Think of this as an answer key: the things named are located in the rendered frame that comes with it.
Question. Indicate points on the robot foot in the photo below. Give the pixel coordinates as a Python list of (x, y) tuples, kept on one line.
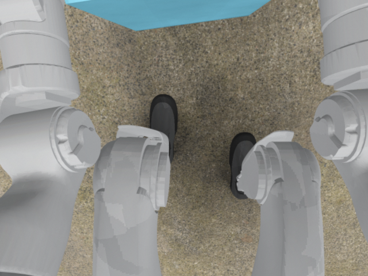
[(240, 146), (164, 118)]

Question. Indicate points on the robot right upper arm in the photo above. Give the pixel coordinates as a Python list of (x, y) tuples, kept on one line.
[(340, 133)]

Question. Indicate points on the left robot foot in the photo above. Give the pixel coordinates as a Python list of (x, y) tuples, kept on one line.
[(164, 118)]

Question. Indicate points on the robot left forearm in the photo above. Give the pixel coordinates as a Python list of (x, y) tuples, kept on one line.
[(37, 72)]

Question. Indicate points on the robot right forearm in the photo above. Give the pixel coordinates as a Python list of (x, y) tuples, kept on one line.
[(344, 24)]

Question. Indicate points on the right robot foot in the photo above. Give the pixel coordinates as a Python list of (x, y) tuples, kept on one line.
[(240, 146)]

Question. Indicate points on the robot left upper arm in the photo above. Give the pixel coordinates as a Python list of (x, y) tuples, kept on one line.
[(46, 153)]

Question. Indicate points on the carton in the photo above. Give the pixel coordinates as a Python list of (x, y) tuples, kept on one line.
[(151, 14)]

